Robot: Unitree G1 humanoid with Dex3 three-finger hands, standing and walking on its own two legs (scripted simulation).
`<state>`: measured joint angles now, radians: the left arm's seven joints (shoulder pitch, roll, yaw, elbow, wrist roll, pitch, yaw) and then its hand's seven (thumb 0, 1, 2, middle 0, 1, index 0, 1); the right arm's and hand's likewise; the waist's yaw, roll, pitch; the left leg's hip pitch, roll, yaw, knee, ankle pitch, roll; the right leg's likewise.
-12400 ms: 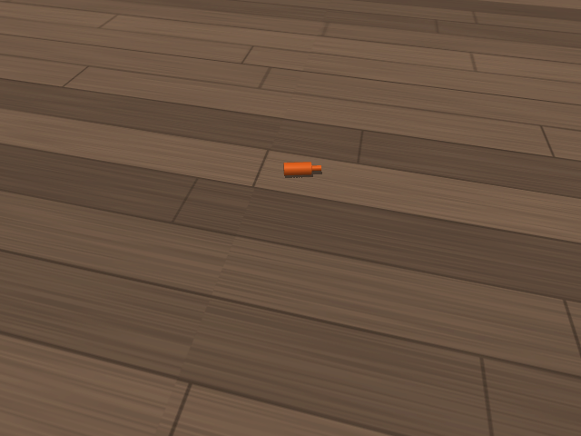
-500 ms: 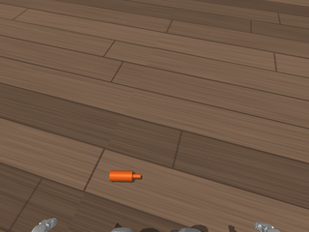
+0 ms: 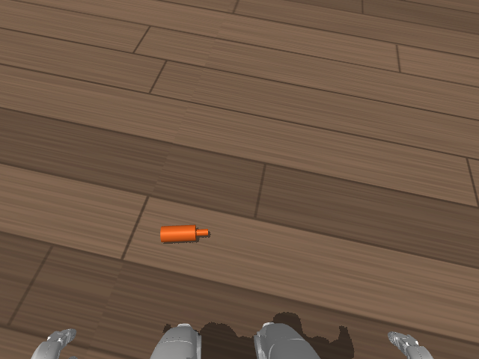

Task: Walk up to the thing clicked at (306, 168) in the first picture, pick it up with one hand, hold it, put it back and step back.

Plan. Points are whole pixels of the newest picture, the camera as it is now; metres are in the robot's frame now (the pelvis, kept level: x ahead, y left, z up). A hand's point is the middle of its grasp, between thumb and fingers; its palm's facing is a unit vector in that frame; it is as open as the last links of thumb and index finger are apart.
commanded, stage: walk up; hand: left
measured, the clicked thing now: (185, 233) +0.54 +0.19 -0.73
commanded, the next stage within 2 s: stand in 1.76 s
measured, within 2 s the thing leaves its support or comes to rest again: neither
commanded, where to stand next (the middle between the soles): +0.16 -0.02 m, yaw +1 degrees
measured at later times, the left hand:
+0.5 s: hand out of the picture -0.02 +0.24 -0.15, palm faces +0.06 -0.92 -0.39, open 7.4 cm
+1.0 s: hand out of the picture -0.17 +0.21 -0.14, palm faces +0.08 -0.91 -0.41, open 7.4 cm
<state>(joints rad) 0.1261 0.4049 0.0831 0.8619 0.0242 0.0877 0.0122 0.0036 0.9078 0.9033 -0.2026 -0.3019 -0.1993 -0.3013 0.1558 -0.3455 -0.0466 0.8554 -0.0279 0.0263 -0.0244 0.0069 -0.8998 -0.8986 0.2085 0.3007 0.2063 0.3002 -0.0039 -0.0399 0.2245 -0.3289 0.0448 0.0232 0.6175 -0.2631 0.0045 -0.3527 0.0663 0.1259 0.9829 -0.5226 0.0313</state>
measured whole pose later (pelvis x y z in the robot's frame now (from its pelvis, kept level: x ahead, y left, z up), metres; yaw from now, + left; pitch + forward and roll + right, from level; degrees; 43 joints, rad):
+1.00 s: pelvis -0.22 -0.07 +0.00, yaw +4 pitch -3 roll +1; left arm 0.23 0.35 0.06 0.93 0.03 -0.01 0.00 0.01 0.90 0.90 -0.21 -0.30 -0.20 -0.30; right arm 0.22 -0.39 -0.06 0.96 -0.03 0.02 0.01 0.01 -0.91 -0.90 0.20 0.30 0.20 0.30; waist 0.02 0.02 0.10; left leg -0.24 -0.02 -0.05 0.59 -0.36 -0.01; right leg -0.23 -0.04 0.00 0.64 -0.36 0.00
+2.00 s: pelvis -0.20 -0.05 +0.02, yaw +4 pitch -2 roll +0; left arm 0.07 0.35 0.02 1.13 0.01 -0.01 0.00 0.00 0.91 0.90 -0.20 -0.30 -0.20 -0.30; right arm 0.06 -0.33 -0.01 1.08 -0.01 -0.01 0.01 0.01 -0.90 -0.90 0.20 0.30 0.20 0.30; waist 0.01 -0.01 0.09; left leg -0.12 -0.02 -0.08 0.37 -0.20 -0.01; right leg -0.07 -0.03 0.00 0.34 -0.23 0.03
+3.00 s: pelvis -0.19 -0.03 +0.01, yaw +5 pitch -3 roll -2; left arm 0.27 0.39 0.08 1.01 0.04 -0.03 -0.05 0.00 0.90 0.90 -0.21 -0.30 -0.20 -0.30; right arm 0.23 -0.42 -0.08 1.01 -0.05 -0.02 0.07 0.01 -0.91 -0.90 0.20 0.30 0.20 0.30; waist 0.03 0.01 0.06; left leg -0.32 0.06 0.01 0.61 -0.36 0.02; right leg -0.07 -0.02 -0.02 0.41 -0.30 0.00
